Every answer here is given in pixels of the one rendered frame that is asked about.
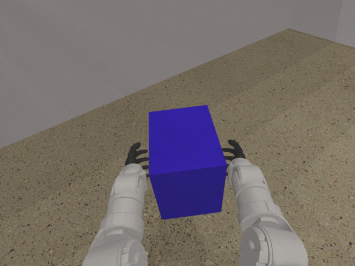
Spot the robot left upper arm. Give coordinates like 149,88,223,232
83,237,148,266

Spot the robot left hand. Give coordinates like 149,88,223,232
125,142,149,177

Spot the robot right forearm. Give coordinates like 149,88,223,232
227,158,308,257

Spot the robot right upper arm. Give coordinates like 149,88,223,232
239,225,308,266

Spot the robot left forearm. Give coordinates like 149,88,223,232
82,163,148,266

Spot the robot right hand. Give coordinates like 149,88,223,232
222,140,246,176

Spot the carton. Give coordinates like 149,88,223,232
149,105,227,220

